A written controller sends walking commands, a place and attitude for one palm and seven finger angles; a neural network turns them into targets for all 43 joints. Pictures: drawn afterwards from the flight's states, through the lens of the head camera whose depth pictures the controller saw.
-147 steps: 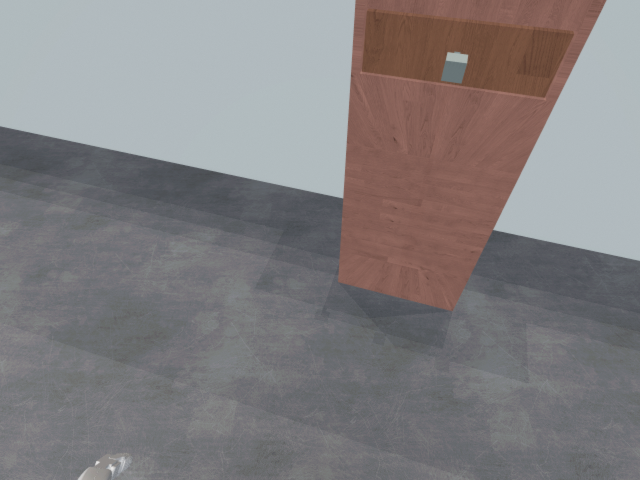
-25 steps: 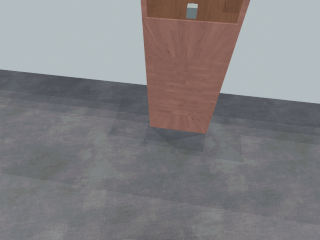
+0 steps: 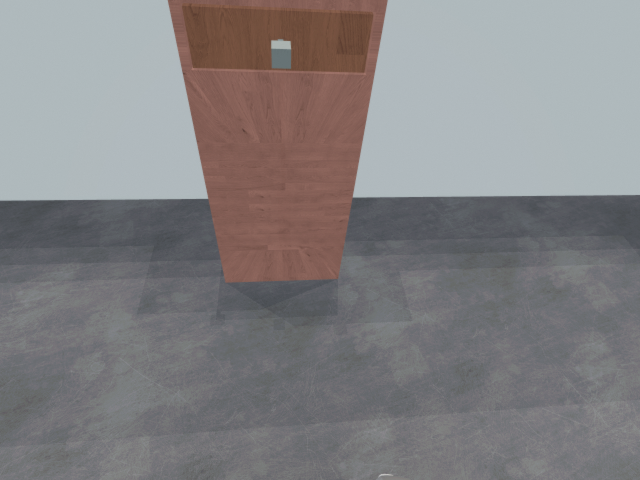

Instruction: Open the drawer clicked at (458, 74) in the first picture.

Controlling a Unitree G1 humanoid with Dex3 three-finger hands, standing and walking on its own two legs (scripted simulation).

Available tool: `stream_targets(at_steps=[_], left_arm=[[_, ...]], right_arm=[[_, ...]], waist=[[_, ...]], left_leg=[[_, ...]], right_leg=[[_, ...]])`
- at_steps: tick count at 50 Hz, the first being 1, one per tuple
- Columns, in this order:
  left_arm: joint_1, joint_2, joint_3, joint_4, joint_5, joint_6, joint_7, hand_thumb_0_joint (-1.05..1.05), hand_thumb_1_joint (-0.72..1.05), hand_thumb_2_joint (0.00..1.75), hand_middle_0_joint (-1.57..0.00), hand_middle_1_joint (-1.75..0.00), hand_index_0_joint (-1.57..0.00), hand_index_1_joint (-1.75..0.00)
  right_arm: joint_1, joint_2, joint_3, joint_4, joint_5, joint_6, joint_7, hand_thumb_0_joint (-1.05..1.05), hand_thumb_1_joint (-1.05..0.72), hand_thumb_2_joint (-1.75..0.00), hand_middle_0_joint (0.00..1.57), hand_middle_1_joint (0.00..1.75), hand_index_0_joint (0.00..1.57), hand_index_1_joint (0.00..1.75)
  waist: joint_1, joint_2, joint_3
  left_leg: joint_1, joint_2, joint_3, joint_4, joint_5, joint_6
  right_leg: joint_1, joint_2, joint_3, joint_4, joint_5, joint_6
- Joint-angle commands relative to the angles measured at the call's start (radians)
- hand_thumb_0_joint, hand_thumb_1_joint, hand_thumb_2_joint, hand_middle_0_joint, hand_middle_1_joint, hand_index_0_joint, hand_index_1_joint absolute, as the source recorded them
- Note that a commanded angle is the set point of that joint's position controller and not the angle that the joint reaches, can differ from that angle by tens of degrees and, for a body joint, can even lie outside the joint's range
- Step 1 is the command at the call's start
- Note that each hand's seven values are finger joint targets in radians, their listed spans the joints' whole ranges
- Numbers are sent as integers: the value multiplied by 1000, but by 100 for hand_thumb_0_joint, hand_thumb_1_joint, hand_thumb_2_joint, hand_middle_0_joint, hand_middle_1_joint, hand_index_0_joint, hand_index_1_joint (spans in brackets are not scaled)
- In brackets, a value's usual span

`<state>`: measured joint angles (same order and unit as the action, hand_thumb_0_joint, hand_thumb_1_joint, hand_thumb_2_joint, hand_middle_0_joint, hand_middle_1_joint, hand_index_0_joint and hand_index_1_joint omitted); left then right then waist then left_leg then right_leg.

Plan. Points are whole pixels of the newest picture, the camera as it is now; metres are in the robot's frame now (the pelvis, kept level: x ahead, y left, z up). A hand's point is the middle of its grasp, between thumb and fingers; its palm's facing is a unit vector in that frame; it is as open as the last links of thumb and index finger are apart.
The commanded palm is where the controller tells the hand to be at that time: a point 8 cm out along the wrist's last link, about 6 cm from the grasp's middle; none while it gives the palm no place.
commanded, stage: take the last steps up to it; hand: left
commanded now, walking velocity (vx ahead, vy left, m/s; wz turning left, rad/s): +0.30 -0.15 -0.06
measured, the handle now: (280, 50) +0.89 +0.10 +0.12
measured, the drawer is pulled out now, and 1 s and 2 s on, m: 0.00 0.00 0.00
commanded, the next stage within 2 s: come to a stop and stand still in 0.92 s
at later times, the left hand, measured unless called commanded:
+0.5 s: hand out of the picture +0.14 +0.09 -0.19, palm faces +0.08 -0.98 -0.18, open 7.2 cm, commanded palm none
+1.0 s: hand (274, 350) +0.36 +0.08 -0.18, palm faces +0.05 -0.98 -0.19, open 7.3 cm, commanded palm none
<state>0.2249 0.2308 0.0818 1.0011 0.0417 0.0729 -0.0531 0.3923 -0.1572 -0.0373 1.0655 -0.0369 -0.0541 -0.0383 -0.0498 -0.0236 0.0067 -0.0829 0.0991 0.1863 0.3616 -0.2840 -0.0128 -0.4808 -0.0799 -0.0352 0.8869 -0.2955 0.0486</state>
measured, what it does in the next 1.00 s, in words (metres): walks ahead: right foot, then left foot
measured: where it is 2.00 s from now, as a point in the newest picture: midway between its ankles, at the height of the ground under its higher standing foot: (330, 441)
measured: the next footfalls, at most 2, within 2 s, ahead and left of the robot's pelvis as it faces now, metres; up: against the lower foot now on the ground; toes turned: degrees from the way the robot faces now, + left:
right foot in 0.16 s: +0.13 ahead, -0.18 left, +0.00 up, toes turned -8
left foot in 0.58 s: +0.33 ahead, +0.02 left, +0.00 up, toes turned +12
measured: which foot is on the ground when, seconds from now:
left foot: down 0.00-0.16, up 0.18-0.56, down 0.58-1.00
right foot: up 0.00-0.14, down 0.16-0.60, up 0.62-1.00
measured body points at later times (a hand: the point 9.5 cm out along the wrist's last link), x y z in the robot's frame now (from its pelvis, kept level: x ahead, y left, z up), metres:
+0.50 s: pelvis +0.16 -0.09 -0.01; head +0.16 -0.08 +0.44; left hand +0.13 +0.14 -0.18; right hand +0.25 -0.32 -0.15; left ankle +0.25 +0.01 -0.71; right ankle +0.09 -0.18 -0.75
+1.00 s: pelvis +0.33 -0.11 -0.01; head +0.35 -0.11 +0.44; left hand +0.36 +0.13 -0.16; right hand +0.29 -0.33 -0.16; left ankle +0.29 +0.01 -0.75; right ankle +0.41 -0.25 -0.72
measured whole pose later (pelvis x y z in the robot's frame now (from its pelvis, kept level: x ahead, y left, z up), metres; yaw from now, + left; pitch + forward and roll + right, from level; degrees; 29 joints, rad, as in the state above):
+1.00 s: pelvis +0.33 -0.11 -0.01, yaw +2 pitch +0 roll +1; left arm 0.24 0.18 0.07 1.07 0.03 0.01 -0.01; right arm 0.37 -0.13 -0.05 1.12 -0.03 -0.03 -0.02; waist -0.04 -0.02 0.03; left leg -0.12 0.06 0.18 0.40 -0.27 0.00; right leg -0.46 -0.13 -0.08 0.73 -0.24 0.03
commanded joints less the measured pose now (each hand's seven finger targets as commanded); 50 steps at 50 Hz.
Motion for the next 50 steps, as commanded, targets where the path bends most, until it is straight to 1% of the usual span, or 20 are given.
stream_targets(at_steps=[1, 4, 6, 7, 8, 9, 10, 12, 13, 15, 21, 25, 28, 29, 30, 31, 34, 38, 45, 50], left_arm=[[-161, 3, -9, -110, -8, -51, -10, 0, 90, 90, -20, -30, -20, -30], [-123, 3, -5, -80, -11, -67, -6, 0, 90, 90, -20, -30, -20, -30], [66, 51, 9, -7, -10, -85, 5, 0, 90, 90, -20, -30, -20, -30], [201, 129, 25, 40, -7, -102, 18, 0, 90, 90, -20, -30, -20, -30], [295, 238, 45, 74, -14, -111, 40, 0, 90, 90, -20, -30, -20, -30], [311, 236, 42, 78, -30, -106, 52, 0, 90, 90, -20, -30, -20, -30], [227, 201, 35, 68, -27, -111, 57, 0, 90, 90, -20, -30, -20, -30], [109, 102, 4, 52, -26, -119, 61, 0, 90, 90, -20, -30, -20, -30], [66, 60, -7, 48, -22, -124, 66, 0, 90, 90, -20, -30, -20, -30], [77, 24, -25, 55, -18, -139, 69, 0, 90, 90, -20, -30, -20, -30], [129, 28, -35, 78, -15, -154, 76, 0, 90, 90, -20, -30, -20, -30], [161, 58, -28, 98, -12, -152, 77, 0, 90, 90, -20, -30, -20, -30], [167, 61, -24, 109, -20, -149, 73, 0, 90, 90, -20, -30, -20, -30], [189, 34, -25, 98, -27, -147, 67, 0, 90, 90, -20, -30, -20, -30], [218, -14, -37, 71, -38, -142, 54, 0, 90, 90, -20, -30, -20, -30], [167, 37, -29, 50, -25, -133, 56, 0, 90, 90, -20, -30, -20, -30], [112, -3, -22, 65, -10, -114, 43, 0, 90, 90, -20, -30, -20, -30], [210, -69, -20, 101, -6, -87, 44, 0, 90, 90, -20, -30, -20, -30], [51, -61, -18, 34, -13, -75, 38, 0, 90, 90, -20, -30, -20, -30], [17, -43, -15, 23, -13, -90, 38, 0, 90, 90, -20, -30, -20, -30]], right_arm=[[62, -206, -52, 1, -5, -5, -3, 0, -90, -90, 20, 30, 20, 30], [47, -210, -56, 13, -6, 0, 3, 0, -90, -90, 20, 30, 20, 30], [25, -197, -55, 20, 3, 4, 11, 0, -90, -90, 20, 30, 20, 30], [37, -157, -44, 16, 14, 4, 22, 0, -90, -90, 20, 30, 20, 30], [26, -64, -17, -26, 20, 4, 25, 0, -90, -90, 20, 30, 20, 30], [-63, -95, -19, -57, 16, 10, 23, 0, -90, -90, 20, 30, 20, 30], [-61, -92, -27, -46, 19, 14, 26, 0, -90, -90, 20, 30, 20, 30], [-88, -91, -32, -34, 9, 20, 31, 0, -90, -90, 20, 30, 20, 30], [-52, -71, -35, -18, 6, 26, 33, 0, -90, -90, 20, 30, 20, 30], [-15, -35, -29, -3, 2, 37, 35, 0, -90, -90, 20, 30, 20, 30], [-134, -38, -30, -64, 6, 41, 53, 0, -90, -90, 20, 30, 20, 30], [-206, -40, -25, -94, 12, 23, 60, 0, -90, -90, 20, 30, 20, 30], [-33, -76, -37, -37, 5, 6, 45, 0, -90, -90, 20, 30, 20, 30], [101, -150, -54, -7, -6, -4, 34, 0, -90, -90, 20, 30, 20, 30], [174, -255, -73, 14, -6, -4, 24, 0, -90, -90, 20, 30, 20, 30], [153, -259, -65, 15, 10, 9, 13, 0, -90, -90, 20, 30, 20, 30], [-43, -136, -33, -40, 10, -4, 5, 0, -90, -90, 20, 30, 20, 30], [-70, -67, -26, -29, 16, -25, 4, 0, -90, -90, 20, 30, 20, 30], [-27, -113, -38, -4, 9, -6, 11, 0, -90, -90, 20, 30, 20, 30], [-4, -123, -45, 16, 5, 12, 12, 0, -90, -90, 20, 30, 20, 30]], waist=[[-18, 202, 105], [2, 208, 73], [97, 112, -21], [151, -52, -120], [174, -337, -175], [194, -230, -140], [154, -219, -92], [99, -125, 44], [59, -61, 60], [27, -32, 75], [29, -88, 113], [42, -69, 118], [-42, 51, 32], [-89, 207, -61], [-79, 438, -108], [-76, 312, -87], [6, 61, 101], [62, 95, 29], [33, 162, 104], [30, 164, 97]], left_leg=[[-2, 259, -174, -156, 84, 126], [-76, 243, -148, -93, 107, 101], [-154, 173, -67, 139, 159, 43], [-327, 115, 13, 384, 61, 8], [-590, -15, 3, 693, -348, -21], [-619, 7, -122, 810, -329, 5], [-600, 49, -149, 848, -236, 14], [-580, 77, -146, 865, -125, 6], [-535, 85, -139, 830, -86, 0], [-509, 67, -113, 777, -41, -13], [-525, 64, -96, 560, 25, -16], [-416, 41, -74, 372, 22, 15], [-84, -32, -35, 206, 105, 41], [113, 89, -219, 101, 116, 91], [245, 358, -593, -45, 182, 203], [173, 405, -651, -107, 89, 247], [-116, 315, -469, -181, -5, 176], [-141, 197, -205, -162, 192, 133], [-145, 194, -170, -182, 122, 165], [-157, 200, -184, -91, 56, 146]], right_leg=[[-64, -8, -51, -175, -14, -7], [120, 30, -93, -304, 16, -30], [404, 71, -119, -442, 90, -56], [647, -73, 32, -493, -5, -106], [780, -323, 401, -578, -47, -187], [682, -343, 428, -634, 12, -211], [571, -307, 356, -658, -70, -204], [389, -256, 266, -692, -77, -201], [335, -229, 171, -695, -15, -191], [305, -185, 73, -685, 172, -184], [339, -182, 39, -699, 289, -220], [360, -194, 39, -649, 325, -213], [295, -129, -29, -359, 483, -171], [174, -35, -90, -105, 350, -117], [-61, 96, -129, 221, -212, -66], [-95, 72, -11, 363, -280, -84], [-114, -36, 40, 395, -63, -61], [-14, -43, 9, 263, 57, -29], [-10, -60, -43, -77, 79, -6], [136, -8, -87, -269, 48, -17]])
